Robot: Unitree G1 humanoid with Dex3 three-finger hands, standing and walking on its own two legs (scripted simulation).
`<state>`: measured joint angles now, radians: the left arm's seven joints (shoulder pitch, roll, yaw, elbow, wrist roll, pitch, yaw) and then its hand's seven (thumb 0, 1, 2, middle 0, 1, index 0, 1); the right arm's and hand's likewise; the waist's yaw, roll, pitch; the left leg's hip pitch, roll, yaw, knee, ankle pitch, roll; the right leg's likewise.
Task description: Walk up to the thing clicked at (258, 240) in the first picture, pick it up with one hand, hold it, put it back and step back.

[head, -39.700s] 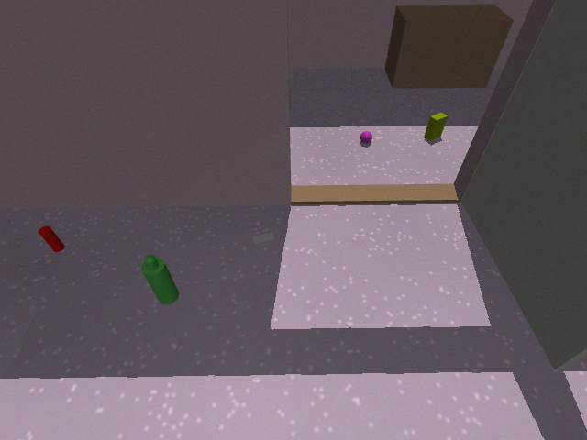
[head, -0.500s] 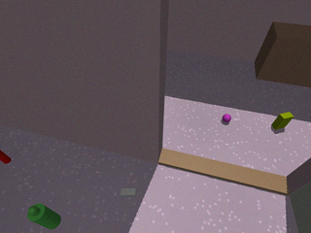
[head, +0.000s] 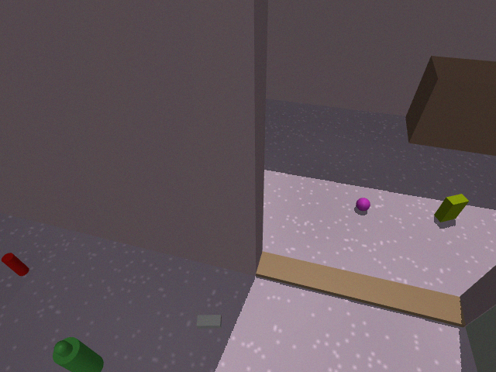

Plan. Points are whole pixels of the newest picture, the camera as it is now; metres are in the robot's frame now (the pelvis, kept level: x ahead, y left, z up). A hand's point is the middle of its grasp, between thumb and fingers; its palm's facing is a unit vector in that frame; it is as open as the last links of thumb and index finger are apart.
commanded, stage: stand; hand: left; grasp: from above
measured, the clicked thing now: (209, 321) +0.48 +0.21 -0.76
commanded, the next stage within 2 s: step back in 1.66 s
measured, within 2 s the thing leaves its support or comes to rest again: neither
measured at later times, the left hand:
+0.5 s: hand out of the picture +0.05 +0.23 -0.16, palm faces +0.03 -0.94 -0.34, open 7.4 cm
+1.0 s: hand out of the picture +0.08 +0.24 -0.15, palm faces +0.02 -0.94 -0.34, open 7.4 cm
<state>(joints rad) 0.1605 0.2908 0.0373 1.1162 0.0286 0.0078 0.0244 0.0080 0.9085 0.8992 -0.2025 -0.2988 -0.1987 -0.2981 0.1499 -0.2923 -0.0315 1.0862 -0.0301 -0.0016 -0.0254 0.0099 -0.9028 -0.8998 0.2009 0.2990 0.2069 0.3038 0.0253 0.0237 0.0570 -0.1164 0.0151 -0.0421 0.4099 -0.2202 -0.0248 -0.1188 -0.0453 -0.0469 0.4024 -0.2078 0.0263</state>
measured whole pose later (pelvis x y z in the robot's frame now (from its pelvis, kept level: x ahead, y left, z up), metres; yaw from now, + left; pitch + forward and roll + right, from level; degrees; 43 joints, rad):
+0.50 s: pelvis +0.00 -0.01 +0.00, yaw +0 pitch -4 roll +0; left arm 0.13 0.31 0.04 1.17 0.02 0.00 0.01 0.01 0.91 0.90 -0.20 -0.30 -0.20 -0.30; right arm 0.16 -0.32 -0.02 1.13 -0.03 0.00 -0.01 0.01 -0.90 -0.90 0.20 0.30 0.21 0.30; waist 0.02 0.03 0.07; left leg -0.11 0.04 -0.05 0.36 -0.19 -0.04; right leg -0.12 -0.02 -0.05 0.36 -0.18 0.01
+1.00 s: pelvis +0.01 -0.01 +0.00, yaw -1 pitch -3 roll +0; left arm 0.10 0.32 0.03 1.16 0.02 -0.01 0.00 0.01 0.91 0.90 -0.20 -0.30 -0.20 -0.30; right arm 0.12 -0.33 -0.01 1.13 -0.02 -0.01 -0.01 0.01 -0.90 -0.90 0.20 0.30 0.21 0.30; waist 0.01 0.02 0.06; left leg -0.10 0.04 -0.04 0.34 -0.19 -0.04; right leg -0.11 -0.02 -0.04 0.34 -0.18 0.01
